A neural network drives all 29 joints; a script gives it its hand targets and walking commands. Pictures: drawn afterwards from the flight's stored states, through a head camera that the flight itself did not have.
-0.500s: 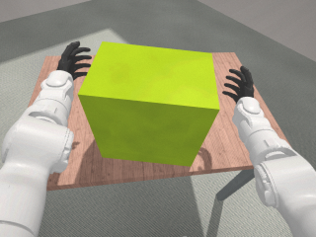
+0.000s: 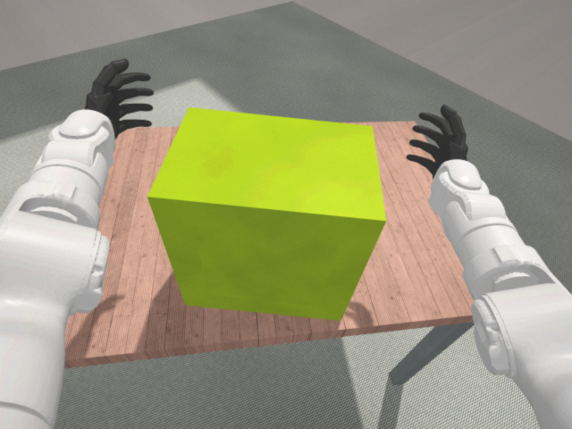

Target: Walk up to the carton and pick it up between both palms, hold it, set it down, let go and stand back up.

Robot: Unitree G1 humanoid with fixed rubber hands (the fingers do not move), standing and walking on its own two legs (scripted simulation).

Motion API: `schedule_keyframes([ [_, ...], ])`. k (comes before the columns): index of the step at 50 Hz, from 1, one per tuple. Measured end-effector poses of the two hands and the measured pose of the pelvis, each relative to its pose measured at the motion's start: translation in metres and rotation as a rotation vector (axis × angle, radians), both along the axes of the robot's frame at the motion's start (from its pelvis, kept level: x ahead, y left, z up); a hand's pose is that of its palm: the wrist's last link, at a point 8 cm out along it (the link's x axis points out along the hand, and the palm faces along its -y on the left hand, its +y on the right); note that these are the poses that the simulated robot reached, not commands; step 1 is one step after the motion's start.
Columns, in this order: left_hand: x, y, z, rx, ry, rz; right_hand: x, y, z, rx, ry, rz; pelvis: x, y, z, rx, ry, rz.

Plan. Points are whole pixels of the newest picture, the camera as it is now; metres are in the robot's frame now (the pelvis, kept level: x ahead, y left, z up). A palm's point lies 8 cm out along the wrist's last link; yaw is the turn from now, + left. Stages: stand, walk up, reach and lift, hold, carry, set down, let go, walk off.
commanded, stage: set down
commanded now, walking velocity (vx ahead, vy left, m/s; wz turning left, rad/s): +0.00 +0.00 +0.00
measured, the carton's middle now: (271, 223) +0.43 -0.05 +0.02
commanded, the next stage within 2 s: none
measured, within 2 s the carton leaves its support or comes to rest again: neither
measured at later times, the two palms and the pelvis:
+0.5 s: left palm (86, 121) +0.47 +0.18 +0.21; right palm (447, 166) +0.36 -0.27 +0.17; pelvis +0.00 +0.00 +0.01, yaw -1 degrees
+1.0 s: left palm (64, 183) +0.42 +0.21 +0.16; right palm (440, 211) +0.32 -0.25 +0.13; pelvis +0.00 +0.00 +0.01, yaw -1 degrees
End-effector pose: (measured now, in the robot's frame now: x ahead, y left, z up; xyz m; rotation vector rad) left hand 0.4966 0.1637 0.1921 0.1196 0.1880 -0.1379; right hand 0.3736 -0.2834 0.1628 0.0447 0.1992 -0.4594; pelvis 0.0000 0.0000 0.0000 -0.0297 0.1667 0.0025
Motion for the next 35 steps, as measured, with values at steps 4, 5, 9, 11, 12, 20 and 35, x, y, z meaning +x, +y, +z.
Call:
schedule_keyframes([
  [4,-0.001,-0.002,0.014,-0.005,-0.010,-0.014,0.000,-0.001,0.011,0.003,-0.011,0.001,0.002,0.000,0.002,0.000,-0.032,-0.006],
  [5,-0.001,-0.002,0.018,-0.006,-0.010,-0.017,-0.001,-0.001,0.013,0.005,-0.011,0.000,0.003,0.000,0.003,0.000,-0.042,-0.006],
  [9,-0.003,-0.002,0.030,-0.019,-0.011,-0.019,-0.003,-0.003,0.024,0.001,-0.011,0.002,0.002,0.000,0.004,0.002,-0.073,-0.011],
  [11,-0.004,-0.001,0.035,-0.020,-0.013,-0.016,-0.003,-0.002,0.029,-0.001,-0.013,0.009,0.001,0.000,0.005,0.004,-0.082,-0.013],
  [12,-0.005,0.000,0.036,-0.019,-0.011,-0.015,-0.003,-0.002,0.030,-0.001,-0.010,0.014,0.001,0.000,0.005,0.004,-0.087,-0.015],
  [20,-0.015,0.006,0.031,-0.009,0.003,-0.021,-0.007,0.006,0.028,0.002,-0.003,0.030,-0.002,-0.001,0.007,0.006,-0.115,-0.015],
  [35,-0.050,0.031,-0.024,0.004,0.046,-0.003,-0.036,0.024,-0.025,0.036,0.008,0.049,-0.005,-0.002,0.006,0.006,-0.173,-0.015],
])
